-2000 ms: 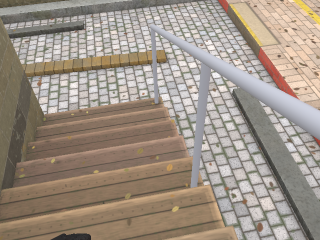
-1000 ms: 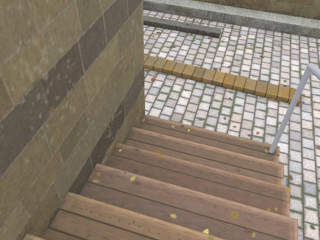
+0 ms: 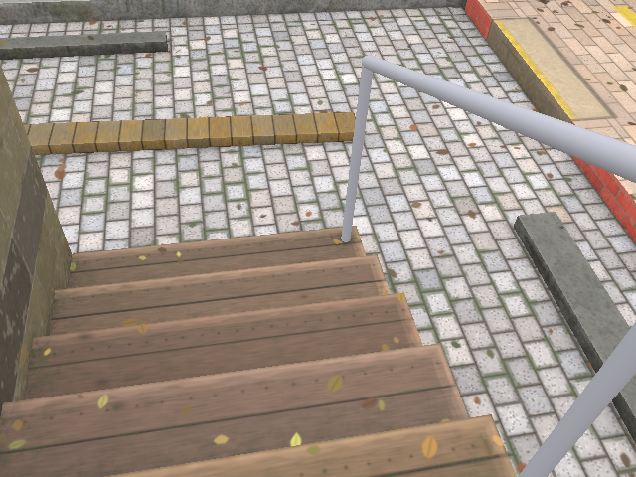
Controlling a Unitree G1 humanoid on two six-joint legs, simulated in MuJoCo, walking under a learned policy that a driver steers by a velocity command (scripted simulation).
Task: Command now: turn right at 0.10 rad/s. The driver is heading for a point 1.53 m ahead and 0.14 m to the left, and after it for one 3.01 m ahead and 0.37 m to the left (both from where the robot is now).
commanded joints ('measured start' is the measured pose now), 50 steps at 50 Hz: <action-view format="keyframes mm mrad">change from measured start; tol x64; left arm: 1 113 57 12 -2 16 74 7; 50 173 38 -1 85 -9 -86 19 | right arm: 1 -356 -64 24 -163 28 16 -14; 50 -96 -43 -48 54 64 -96 60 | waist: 1 194 93 33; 50 73 -12 3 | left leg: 1 -281 195 -395 -610 496 110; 20 393 298 -503 -767 469 219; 32 -611 40 -360 -62 501 52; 47 853 307 -323 -583 1653 175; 50 464 365 -573 -889 478 254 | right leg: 1 52 -2 -158 517 271 61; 27 759 -151 -562 -343 37 -74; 30 806 -592 289 -699 -26 -353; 43 333 -313 -221 -137 123 -135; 46 -137 -128 -285 933 -396 -113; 50 -317 -331 -242 447 91 -75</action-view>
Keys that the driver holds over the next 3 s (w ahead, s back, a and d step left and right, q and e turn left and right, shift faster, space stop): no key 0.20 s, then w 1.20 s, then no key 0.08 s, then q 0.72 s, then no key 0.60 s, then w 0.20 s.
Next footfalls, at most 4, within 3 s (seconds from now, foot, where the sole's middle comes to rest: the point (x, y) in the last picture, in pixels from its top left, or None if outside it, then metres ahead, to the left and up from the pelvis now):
0.54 right None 0.02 -0.19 -0.67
0.90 left None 0.25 0.01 -0.82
1.40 right None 0.59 -0.23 -0.97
2.04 left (265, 474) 0.62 0.08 -0.97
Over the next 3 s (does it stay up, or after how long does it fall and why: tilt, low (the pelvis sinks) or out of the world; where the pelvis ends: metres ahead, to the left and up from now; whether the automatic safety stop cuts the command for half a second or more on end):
stays up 0.65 -0.06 -0.20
